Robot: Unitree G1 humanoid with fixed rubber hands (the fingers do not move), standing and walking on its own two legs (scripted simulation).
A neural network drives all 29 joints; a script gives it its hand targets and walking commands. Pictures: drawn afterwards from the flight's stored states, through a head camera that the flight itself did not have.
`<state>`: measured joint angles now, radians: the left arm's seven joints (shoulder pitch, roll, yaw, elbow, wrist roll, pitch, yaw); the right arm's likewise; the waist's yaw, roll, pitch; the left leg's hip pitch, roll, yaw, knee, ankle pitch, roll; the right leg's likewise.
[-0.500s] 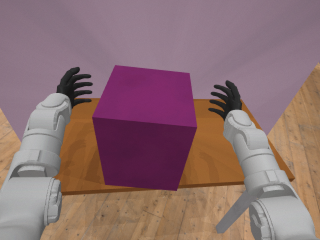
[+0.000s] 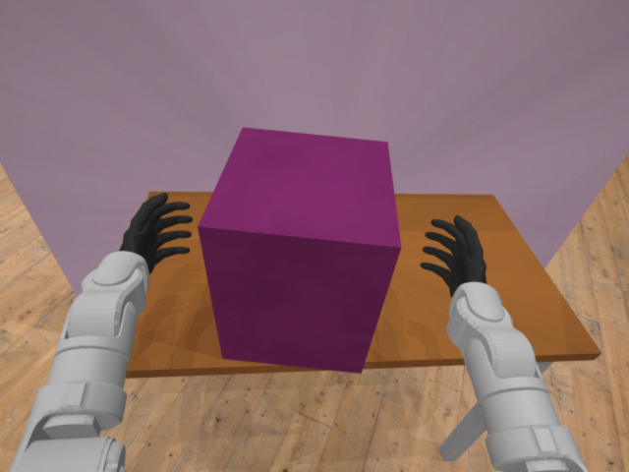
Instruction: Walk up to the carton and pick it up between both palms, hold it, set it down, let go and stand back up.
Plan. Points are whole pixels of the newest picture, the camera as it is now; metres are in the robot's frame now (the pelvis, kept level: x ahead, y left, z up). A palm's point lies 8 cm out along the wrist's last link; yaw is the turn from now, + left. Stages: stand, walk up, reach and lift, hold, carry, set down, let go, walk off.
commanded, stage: set down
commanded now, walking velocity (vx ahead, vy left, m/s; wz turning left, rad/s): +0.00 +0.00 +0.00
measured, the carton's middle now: (303, 252) +0.45 +0.02 +0.04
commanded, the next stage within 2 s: let go in 1.86 s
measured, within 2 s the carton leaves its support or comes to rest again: neither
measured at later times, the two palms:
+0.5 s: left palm (120, 344) +0.28 +0.24 +0.05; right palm (463, 350) +0.26 -0.17 +0.06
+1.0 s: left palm (121, 392) +0.24 +0.24 +0.01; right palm (464, 386) +0.24 -0.18 +0.02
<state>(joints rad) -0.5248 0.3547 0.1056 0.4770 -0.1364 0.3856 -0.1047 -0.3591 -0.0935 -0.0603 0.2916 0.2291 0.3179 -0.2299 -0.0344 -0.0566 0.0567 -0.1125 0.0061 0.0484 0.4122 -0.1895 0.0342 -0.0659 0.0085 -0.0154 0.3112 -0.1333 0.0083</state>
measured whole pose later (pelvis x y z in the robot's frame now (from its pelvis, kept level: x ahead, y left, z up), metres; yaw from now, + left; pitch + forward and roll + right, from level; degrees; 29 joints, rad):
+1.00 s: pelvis +0.04 +0.00 +0.00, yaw +0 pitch -5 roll -1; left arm 0.20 0.37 -0.03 0.16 -0.24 0.03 -0.10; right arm 0.33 -0.06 0.03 0.04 0.14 0.03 -0.17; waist 0.05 -0.02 0.07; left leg -0.06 0.00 0.05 0.38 -0.23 0.03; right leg -0.02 0.01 -0.01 0.30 -0.18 0.00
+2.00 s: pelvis +0.04 -0.03 +0.00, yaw +0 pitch -5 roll +0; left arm 0.23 0.28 0.01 0.43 -0.07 0.05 -0.05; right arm 0.26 -0.14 0.01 0.51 0.05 -0.16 -0.04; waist 0.03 -0.04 0.09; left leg -0.05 0.02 0.04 0.37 -0.23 0.00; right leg -0.03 0.02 -0.02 0.34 -0.22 -0.03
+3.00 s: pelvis +0.01 -0.04 -0.01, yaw +1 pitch -3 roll +0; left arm 0.35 0.26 0.02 0.69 0.02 -0.04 -0.01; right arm 0.37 -0.26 -0.01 0.78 -0.02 -0.03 0.01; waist -0.01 0.00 -0.01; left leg -0.20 0.03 0.03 0.47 -0.23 -0.02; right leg -0.20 0.03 -0.04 0.48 -0.24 -0.04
